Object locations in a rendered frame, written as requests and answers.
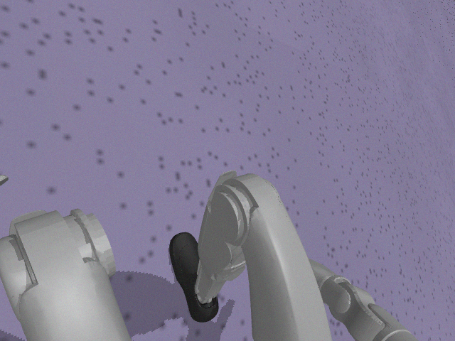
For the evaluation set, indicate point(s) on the right robot hand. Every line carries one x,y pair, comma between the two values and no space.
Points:
321,272

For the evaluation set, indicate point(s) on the right robot foot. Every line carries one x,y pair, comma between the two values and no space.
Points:
184,258

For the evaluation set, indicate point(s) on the right robot arm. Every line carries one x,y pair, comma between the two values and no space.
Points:
356,309

